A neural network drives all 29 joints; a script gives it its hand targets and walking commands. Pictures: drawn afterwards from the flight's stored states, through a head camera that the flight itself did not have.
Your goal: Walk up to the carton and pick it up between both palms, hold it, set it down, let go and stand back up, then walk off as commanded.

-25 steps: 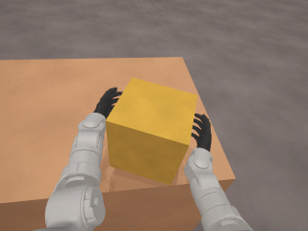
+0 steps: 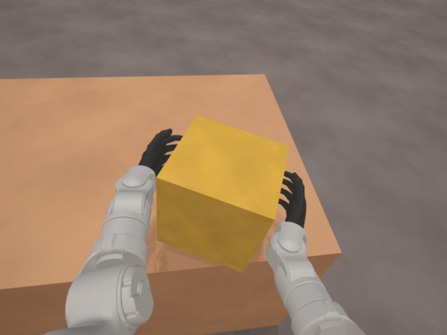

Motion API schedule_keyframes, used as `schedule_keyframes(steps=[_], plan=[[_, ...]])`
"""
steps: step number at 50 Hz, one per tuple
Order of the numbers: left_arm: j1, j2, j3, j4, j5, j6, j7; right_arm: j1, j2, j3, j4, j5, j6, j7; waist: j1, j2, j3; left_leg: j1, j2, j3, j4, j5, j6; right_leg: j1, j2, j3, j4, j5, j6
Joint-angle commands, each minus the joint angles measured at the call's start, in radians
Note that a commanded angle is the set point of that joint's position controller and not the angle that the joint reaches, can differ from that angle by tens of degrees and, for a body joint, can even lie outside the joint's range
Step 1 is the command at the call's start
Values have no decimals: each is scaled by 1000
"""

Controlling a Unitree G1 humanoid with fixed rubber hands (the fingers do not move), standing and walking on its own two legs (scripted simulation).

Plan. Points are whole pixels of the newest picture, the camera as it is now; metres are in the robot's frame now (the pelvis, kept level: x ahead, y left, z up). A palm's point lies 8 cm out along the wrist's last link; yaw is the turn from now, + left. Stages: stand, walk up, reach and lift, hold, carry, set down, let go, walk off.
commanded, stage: set down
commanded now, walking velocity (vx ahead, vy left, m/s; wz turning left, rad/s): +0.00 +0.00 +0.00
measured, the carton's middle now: (220, 195) +0.38 +0.00 +0.03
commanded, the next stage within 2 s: none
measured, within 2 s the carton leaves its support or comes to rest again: rests again in 0.60 s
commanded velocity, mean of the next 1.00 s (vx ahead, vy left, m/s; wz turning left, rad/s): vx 0.00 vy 0.00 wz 0.00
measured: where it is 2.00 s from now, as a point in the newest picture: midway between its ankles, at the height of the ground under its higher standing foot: outside the picture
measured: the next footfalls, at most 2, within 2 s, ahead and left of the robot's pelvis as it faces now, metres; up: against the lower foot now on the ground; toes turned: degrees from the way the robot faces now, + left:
none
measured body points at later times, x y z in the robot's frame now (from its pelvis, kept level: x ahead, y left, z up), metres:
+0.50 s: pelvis +0.00 +0.01 +0.00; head +0.04 +0.03 +0.45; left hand +0.43 +0.13 +0.07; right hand +0.34 -0.14 +0.04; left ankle +0.00 +0.12 -0.75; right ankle +0.01 -0.14 -0.75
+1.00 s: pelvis -0.01 +0.03 -0.01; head +0.04 +0.07 +0.44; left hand +0.43 +0.16 +0.05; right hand +0.34 -0.12 +0.04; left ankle +0.00 +0.12 -0.75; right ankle +0.01 -0.14 -0.75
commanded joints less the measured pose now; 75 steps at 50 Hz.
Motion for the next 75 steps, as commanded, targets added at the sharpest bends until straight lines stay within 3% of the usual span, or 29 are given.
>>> schedule_keyframes(steps=[1,7,10,14,23,29,33,37,43,49,53,57,64,75], plan=[[-464,-372,-217,-20,32,-70,-106,-546,480,203,-175,-198,-134,140,9,52,-410,39,-65,81,-25,229,18,172,42,-86,-34,395,37],[-415,-216,-157,-42,33,-83,-67,-478,328,143,-117,-186,-141,105,11,43,-352,19,-63,89,-13,264,27,177,38,-84,-21,425,35],[-377,-65,-131,-107,-1,-95,-20,-431,186,104,-135,-152,-143,63,6,40,-342,4,-63,94,7,288,32,193,32,-76,-4,455,32],[-383,-13,-129,-209,-49,-96,4,-432,155,93,-175,-99,-121,51,-3,39,-386,-32,-67,75,48,329,38,220,24,-51,35,543,31],[-378,121,-134,-326,-168,-34,53,-429,36,106,-309,51,-20,49,-2,35,-411,-83,-70,56,70,290,51,241,14,-22,71,543,32],[-423,195,-185,-311,-269,26,112,-477,-57,104,-312,148,69,32,-17,69,-389,-62,-54,46,80,265,34,120,39,-31,55,377,18],[-444,212,-210,-231,-307,57,148,-503,-85,82,-258,162,125,23,-25,98,-334,-74,-39,48,67,192,21,26,53,-39,36,194,2],[-461,215,-234,-217,-340,51,170,-533,-100,41,-289,150,140,21,-48,122,-370,-74,-30,39,89,217,7,-33,66,-46,50,145,-4],[-461,266,-253,-169,-378,21,180,-512,-124,-13,-301,120,132,20,-73,139,-418,-65,-22,24,144,288,-7,-124,76,-55,82,146,-4],[-480,335,-304,-252,-434,19,207,-489,-180,0,-360,159,119,11,-86,198,-628,49,-21,15,197,443,-40,-146,91,-57,111,276,1],[-496,348,-341,-281,-467,19,212,-474,-182,26,-364,188,132,19,-82,223,-657,84,-20,7,210,495,-42,-191,88,-58,120,280,0],[-480,357,-362,-229,-484,28,204,-450,-187,51,-318,209,154,27,-77,225,-611,74,-19,2,205,477,-35,-229,79,-52,118,235,-5],[-482,406,-359,-215,-504,41,192,-473,-227,63,-370,232,175,30,-61,211,-624,50,-28,10,194,447,-26,-204,70,-42,117,229,-6],[-558,487,-375,-221,-556,78,182,-522,-256,47,-412,253,282,30,-75,189,-601,6,-32,19,149,300,-6,-166,60,-41,117,174,-6]])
